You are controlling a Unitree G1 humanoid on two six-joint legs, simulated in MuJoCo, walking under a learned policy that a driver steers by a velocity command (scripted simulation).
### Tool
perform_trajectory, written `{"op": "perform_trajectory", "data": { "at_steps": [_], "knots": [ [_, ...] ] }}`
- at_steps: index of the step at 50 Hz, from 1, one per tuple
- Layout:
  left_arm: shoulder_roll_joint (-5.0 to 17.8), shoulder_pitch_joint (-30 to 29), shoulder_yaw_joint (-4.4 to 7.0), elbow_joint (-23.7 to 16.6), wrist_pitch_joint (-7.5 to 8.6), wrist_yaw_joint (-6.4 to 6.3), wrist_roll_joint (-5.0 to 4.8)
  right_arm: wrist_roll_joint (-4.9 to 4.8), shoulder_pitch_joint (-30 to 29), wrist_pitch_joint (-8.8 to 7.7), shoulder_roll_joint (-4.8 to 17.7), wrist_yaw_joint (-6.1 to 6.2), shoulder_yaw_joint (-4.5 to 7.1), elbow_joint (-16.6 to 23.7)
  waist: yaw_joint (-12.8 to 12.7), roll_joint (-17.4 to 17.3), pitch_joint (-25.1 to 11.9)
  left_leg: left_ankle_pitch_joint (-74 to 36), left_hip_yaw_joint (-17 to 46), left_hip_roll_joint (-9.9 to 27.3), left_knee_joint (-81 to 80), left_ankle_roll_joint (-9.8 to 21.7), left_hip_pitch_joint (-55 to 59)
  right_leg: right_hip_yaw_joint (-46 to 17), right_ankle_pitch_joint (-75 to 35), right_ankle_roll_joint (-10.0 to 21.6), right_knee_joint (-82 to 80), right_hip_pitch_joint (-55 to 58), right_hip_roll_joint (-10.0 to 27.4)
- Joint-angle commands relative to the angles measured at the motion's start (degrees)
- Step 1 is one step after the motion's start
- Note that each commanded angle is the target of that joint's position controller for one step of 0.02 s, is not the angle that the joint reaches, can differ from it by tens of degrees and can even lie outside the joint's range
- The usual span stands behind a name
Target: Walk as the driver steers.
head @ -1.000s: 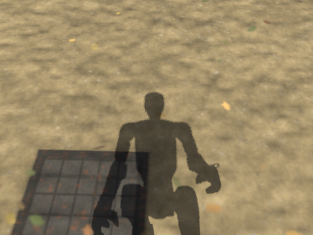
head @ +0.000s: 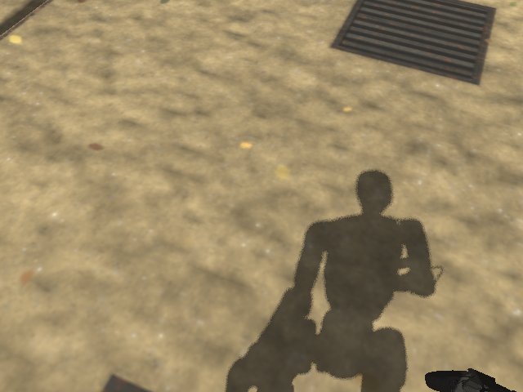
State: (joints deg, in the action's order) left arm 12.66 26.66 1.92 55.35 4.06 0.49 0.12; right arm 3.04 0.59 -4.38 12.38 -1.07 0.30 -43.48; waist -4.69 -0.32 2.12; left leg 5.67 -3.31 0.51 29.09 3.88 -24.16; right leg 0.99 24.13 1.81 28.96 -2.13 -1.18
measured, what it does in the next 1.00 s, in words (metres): walks ahead, turning right: right foot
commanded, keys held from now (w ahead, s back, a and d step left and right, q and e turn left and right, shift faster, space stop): w+e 0.88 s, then w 0.12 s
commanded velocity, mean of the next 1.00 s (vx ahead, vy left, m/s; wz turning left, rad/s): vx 0.50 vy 0.00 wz -0.49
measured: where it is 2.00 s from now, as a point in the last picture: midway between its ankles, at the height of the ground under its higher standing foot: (413, 239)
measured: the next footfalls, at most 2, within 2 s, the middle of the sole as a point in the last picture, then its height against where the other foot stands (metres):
right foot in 0.52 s outside the picture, level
left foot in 1.06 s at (337, 299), level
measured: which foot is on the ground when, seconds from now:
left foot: down 0.00-0.52, up 0.54-1.00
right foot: down 0.00-0.00, up 0.02-0.50, down 0.52-1.00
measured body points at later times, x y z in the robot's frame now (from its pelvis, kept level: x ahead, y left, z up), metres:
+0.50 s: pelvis +0.24 -0.03 -0.01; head +0.28 -0.04 +0.44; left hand +0.49 +0.14 -0.11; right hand +0.14 -0.27 -0.15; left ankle +0.10 +0.09 -0.72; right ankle +0.34 -0.13 -0.72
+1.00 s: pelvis +0.49 -0.12 +0.01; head +0.52 -0.14 +0.46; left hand +0.62 +0.14 -0.11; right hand +0.57 -0.42 -0.09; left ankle +0.69 -0.09 -0.70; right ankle +0.34 -0.12 -0.73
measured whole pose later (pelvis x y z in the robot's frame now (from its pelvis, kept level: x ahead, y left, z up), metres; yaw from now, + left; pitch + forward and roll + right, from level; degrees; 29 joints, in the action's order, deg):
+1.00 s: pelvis +0.49 -0.12 +0.01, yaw -32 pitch +2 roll -1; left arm 15.8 25.4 4.0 49.4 2.8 -0.3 0.7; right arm 2.0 2.1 -2.0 14.1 -1.7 1.1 -41.0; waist -5.4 -1.9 1.9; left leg 3.1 0.3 2.5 34.7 -0.9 -33.1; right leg -9.8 19.6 6.2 17.2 1.7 -7.9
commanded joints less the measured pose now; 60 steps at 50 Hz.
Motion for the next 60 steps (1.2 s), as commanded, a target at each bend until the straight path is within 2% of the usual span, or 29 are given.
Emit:
{"op": "perform_trajectory", "data": {
  "at_steps": [1,2,3,5,9,14,17,21,24,25,26,27,28,29,30,31,32,34,36,39,47,50,52,53,54,55,56,57,60],
  "knots": [
    [6.26,2.34,1.38,-5.48,0.18,-0.68,-0.74,-0.28,24.64,0.18,16.18,1.5,5.22,-3.3,10.66,-12.42,-18.37,12.56,38.65,26.02,-13.25,9.9,38.97,-1.27,5.91,3.01,36.82,-32.4,-1.43],
    [8.09,-0.33,2.12,-4.93,-0.5,-0.8,0.16,-1.05,19.53,0.52,11.44,1.23,4.06,-2.36,8.65,-5.9,-10.17,16.21,31.39,23.0,-14.15,8.72,32.05,-4.26,2.28,3.57,39.49,-34.42,2.27],
    [6.38,-2.69,1.88,-5.05,-0.59,-0.26,0.3,-1.46,15.46,0.19,7.86,0.99,3.18,-1.85,7.42,-4.49,-4.39,14.28,24.19,20.04,-16.71,7.46,24.95,-4.32,-1.96,3.35,38.1,-34.08,4.21],
    [5.37,-3.62,2.16,-4.9,-1.75,0.52,1.27,-1.65,13.13,-0.64,5.19,1.27,2.48,-2.34,4.92,-5.82,-0.35,7.03,14.5,15.74,-19.9,4.41,17.58,-3.8,-5.83,2.42,35.06,-31.03,6.21],
    [3.68,-7.01,2.33,-6.4,-3.45,1.83,1.6,-2.22,15.59,-2.39,6.23,1.58,3.09,-4.08,3.46,-3.92,-0.1,-4.23,5.47,14.45,-21.64,4.53,17.55,-2.82,-12.42,0.95,35.28,-33.95,6.75],
    [2.77,-16.5,1.84,-10.1,-3.7,2.66,1.68,-1.94,19.02,-2.32,5.81,1.71,3.13,-6.2,4.65,-3.53,2.32,-9.56,-2.45,13.04,-21.78,4.63,19.52,-0.91,-21.39,-0.05,24.92,-38.51,6.89],
    [2.1,-22.68,1.05,-12.56,-3.56,3.32,1.87,-1.95,20.88,-2.17,7.07,1.97,3.44,-7.16,6.19,-3.76,3.35,-12.82,-5.94,13.5,-21.25,4.23,21.09,2.51,-24.57,0.9,15.24,-35.7,6.08],
    [3.03,-26.35,1.04,-14.9,-3.48,3.59,2.2,-1.74,23.8,-1.14,8.68,2.51,3.9,-8.81,6.83,-3.57,3.66,-24.47,-9.1,15.39,-16.54,3.26,28.26,6.17,-18.6,4.19,8.65,-33.27,3.87],
    [4.87,-19.9,2.08,-13.71,-3.37,2.84,2.29,-1.52,23.24,0.21,11.33,2.9,4.55,-9.06,3.36,-5.46,-1.43,-48.3,-11.59,15.59,-1.48,2.41,31.2,9.09,-9.35,7.99,6.67,-23.14,-2.02],
    [6.11,-13.46,2.89,-11.89,-2.86,2.37,2.4,-1.65,23.03,0.82,12.08,2.82,4.74,-8.84,0.64,-4.86,-5.4,-46.81,-12.02,15.26,8.95,1.94,29.09,8.67,-8.87,9.54,3.71,-15.11,-4.09],
    [9.2,-4.13,4.33,-9.0,-2.39,1.52,3.05,-1.77,22.08,1.02,11.83,2.61,4.63,-7.75,-3.87,-1.17,-10.61,-34.18,-12.59,13.9,24.24,0.04,19.52,2.86,-9.1,12.01,-0.63,-0.82,-1.77],
    [16.8,-2.82,6.24,-9.24,-2.43,0.7,3.23,-2.53,24.55,0.62,4.64,1.58,3.07,-3.7,-0.86,11.97,-16.37,12.15,-11.63,5.5,45.52,-3.38,-5.51,-25.07,-7.81,19.8,-2.17,18.62,16.59],
    [18.05,-1.78,6.51,-10.52,-3.24,0.48,1.24,-2.14,18.29,-0.15,8.37,1.1,3.82,-1.07,-2.69,7.99,-19.71,25.44,1.01,-1.82,55.13,-4.63,-16.38,-45.71,-9.31,23.66,-11.91,21.39,21.73],
    [16.65,-4.25,6.13,-9.71,-3.63,-0.07,0.87,-2.22,12.8,-0.78,8.41,0.81,3.7,0.52,-2.09,3.24,-10.78,19.13,4.77,2.36,53.96,-3.89,-21.87,-35.03,-13.67,21.51,-12.82,16.42,20.06],
    [13.31,-7.0,5.27,-9.5,-3.42,-0.35,0.45,-2.5,13.32,-1.44,7.79,0.83,3.28,0.31,0.41,0.72,-5.54,14.18,4.59,4.58,48.25,-3.59,-19.47,-28.46,-19.99,19.09,-13.22,8.26,18.05],
    [11.09,-9.75,4.63,-9.68,-3.0,-0.49,0.39,-2.08,14.39,-1.25,7.68,0.99,3.39,-0.55,3.2,-1.15,-2.45,12.85,4.76,6.09,43.25,-3.76,-15.45,-23.05,-26.26,16.47,-13.83,1.67,14.58],
    [9.58,-11.55,4.1,-9.91,-2.58,-0.64,-0.07,-0.97,15.76,-0.21,7.58,1.01,3.37,-0.68,5.24,-0.53,-1.93,12.54,4.99,6.65,40.43,-4.5,-11.39,-19.37,-30.25,15.34,-14.58,-2.83,12.03],
    [9.14,-11.54,3.73,-10.14,-1.34,-0.35,-0.29,-0.09,17.19,1.81,6.83,0.62,3.31,-0.83,6.57,0.2,-3.28,12.46,4.46,6.45,37.32,-5.68,-8.02,-16.44,-35.01,15.08,-15.18,-5.77,9.59],
    [10.71,-9.68,4.09,-9.72,-0.71,-0.14,-0.23,-0.15,15.18,2.75,6.0,0.31,3.11,0.18,6.42,0.86,-2.79,9.79,3.61,6.23,33.31,-6.61,-9.17,-15.28,-34.32,14.82,-16.25,-7.32,8.17],
    [11.09,-5.96,4.17,-9.24,-0.73,-0.13,-0.1,-0.33,7.56,3.01,6.24,0.21,2.99,2.88,3.89,2.48,-0.42,3.41,3.38,6.07,25.45,-7.55,-13.91,-16.42,-30.33,13.51,-17.56,-6.36,7.28],
    [11.34,0.86,3.99,-8.39,-0.83,-0.88,0.58,-1.13,-4.7,1.69,6.2,-0.59,1.93,7.44,-0.95,4.23,0.23,-4.19,3.04,2.25,7.83,-5.77,-13.79,-18.82,-36.81,11.28,-13.07,2.83,8.45],
    [12.08,-1.23,3.83,-8.47,-0.41,-1.37,0.8,-1.22,-0.05,0.99,7.51,-0.44,2.33,6.6,1.98,5.17,-0.02,-0.96,2.96,0.54,2.22,-2.78,-2.91,-19.29,-42.53,8.62,-10.48,1.77,9.9],
    [12.79,-2.88,3.79,-8.22,-0.07,-1.07,0.83,-1.18,11.99,0.19,9.73,0.6,3.55,2.77,7.78,2.99,-5.22,1.42,1.35,-2.16,-2.7,-0.39,12.37,-15.98,-53.03,6.57,3.15,0.68,6.53],
    [10.69,-2.7,3.1,-8.9,0.25,-0.72,0.63,-0.36,20.17,-0.44,12.5,1.42,4.33,1.56,11.18,-0.33,-11.32,6.13,9.0,5.39,-3.73,2.08,24.76,-13.59,-43.04,5.4,16.49,-5.98,3.5],
    [5.44,3.9,2.03,-10.15,0.32,-0.52,-1.17,0.8,25.2,-0.3,18.8,1.79,5.76,1.31,9.18,-12.55,-18.73,12.5,34.74,21.0,-7.01,8.82,39.67,-7.75,-11.91,2.66,35.94,-22.24,-5.38],
    [8.58,5.01,2.32,-9.17,0.1,-0.64,0.35,-0.88,23.12,0.63,16.89,1.12,5.76,0.34,7.54,-12.74,-17.36,17.43,48.9,23.54,-14.18,11.34,36.68,-8.47,4.95,2.99,42.15,-30.17,-6.28],
    [9.58,0.58,2.52,-9.07,-0.35,-0.57,1.24,-1.59,17.51,0.9,12.12,0.86,4.73,1.39,5.91,-5.14,-7.49,22.35,40.84,21.51,-14.83,10.72,28.09,-9.29,0.3,3.16,44.27,-32.63,-2.61],
    [9.16,-3.94,2.21,-9.78,-0.33,-0.02,1.55,-1.7,14.33,0.74,8.64,0.56,3.85,1.61,5.88,-0.94,-3.11,19.08,32.63,18.26,-15.94,9.39,21.64,-8.78,-3.43,3.09,41.44,-31.99,-0.62],
    [7.39,-4.94,1.69,-9.82,-1.56,1.04,2.34,-1.78,14.78,-0.39,7.0,0.65,3.06,-0.75,3.71,-5.07,-0.98,2.68,19.16,12.09,-18.42,6.61,14.93,-6.66,-6.33,1.95,35.4,-27.74,2.01]
  ]
}}
Velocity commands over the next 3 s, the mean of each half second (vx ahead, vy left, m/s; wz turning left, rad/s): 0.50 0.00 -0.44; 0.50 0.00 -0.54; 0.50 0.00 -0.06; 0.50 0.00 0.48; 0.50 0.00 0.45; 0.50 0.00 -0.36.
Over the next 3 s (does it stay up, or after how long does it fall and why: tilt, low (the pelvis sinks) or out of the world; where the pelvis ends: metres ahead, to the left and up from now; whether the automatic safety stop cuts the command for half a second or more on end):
stays up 1.49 -0.46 0.02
